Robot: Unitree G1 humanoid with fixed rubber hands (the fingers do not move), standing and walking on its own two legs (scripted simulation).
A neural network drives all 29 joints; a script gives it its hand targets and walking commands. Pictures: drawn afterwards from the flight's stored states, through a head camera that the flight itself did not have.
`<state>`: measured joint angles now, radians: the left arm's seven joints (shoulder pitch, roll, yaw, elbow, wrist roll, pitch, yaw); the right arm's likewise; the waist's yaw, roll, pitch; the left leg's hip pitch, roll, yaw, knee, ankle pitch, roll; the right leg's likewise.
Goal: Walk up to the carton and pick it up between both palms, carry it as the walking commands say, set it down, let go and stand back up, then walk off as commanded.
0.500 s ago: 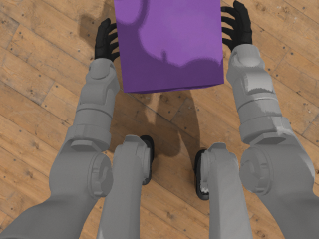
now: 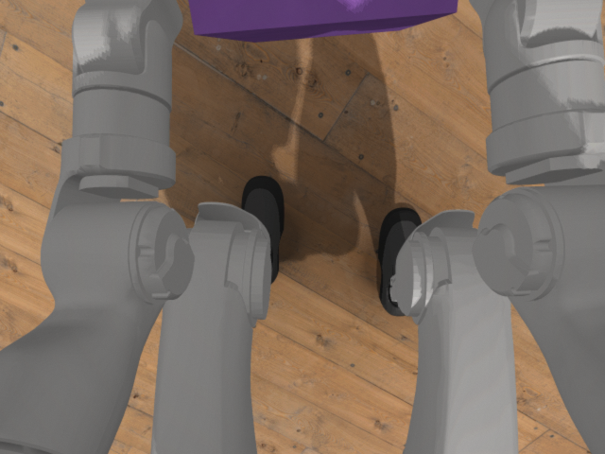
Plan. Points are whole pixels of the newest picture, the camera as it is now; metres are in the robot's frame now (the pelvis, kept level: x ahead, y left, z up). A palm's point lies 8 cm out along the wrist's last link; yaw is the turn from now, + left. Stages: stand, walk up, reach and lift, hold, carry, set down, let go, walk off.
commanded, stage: set down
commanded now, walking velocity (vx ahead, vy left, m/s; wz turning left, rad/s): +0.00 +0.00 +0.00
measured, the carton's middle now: out of the picture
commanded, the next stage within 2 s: none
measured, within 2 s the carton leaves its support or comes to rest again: rests again in 0.52 s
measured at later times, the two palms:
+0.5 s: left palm out of the picture +0.55 +0.19 -0.23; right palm out of the picture +0.57 -0.10 -0.22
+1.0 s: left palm out of the picture +0.55 +0.19 -0.24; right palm out of the picture +0.57 -0.11 -0.24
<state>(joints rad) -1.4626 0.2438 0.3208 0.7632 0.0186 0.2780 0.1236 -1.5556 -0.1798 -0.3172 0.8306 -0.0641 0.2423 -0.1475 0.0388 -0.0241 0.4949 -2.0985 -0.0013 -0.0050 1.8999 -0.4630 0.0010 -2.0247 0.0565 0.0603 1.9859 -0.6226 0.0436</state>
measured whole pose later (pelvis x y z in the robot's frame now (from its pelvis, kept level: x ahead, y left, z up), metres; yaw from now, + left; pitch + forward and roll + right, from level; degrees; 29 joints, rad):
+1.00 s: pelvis +0.01 +0.00 -0.04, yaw +0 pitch +36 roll +0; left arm -1.54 0.30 0.31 0.94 -0.01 0.24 0.05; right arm -1.56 -0.21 -0.31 0.89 -0.03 0.25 -0.10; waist 0.04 -0.02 0.52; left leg -2.16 0.00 -0.01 2.04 -0.52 0.00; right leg -2.07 0.06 0.06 2.13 -0.69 0.05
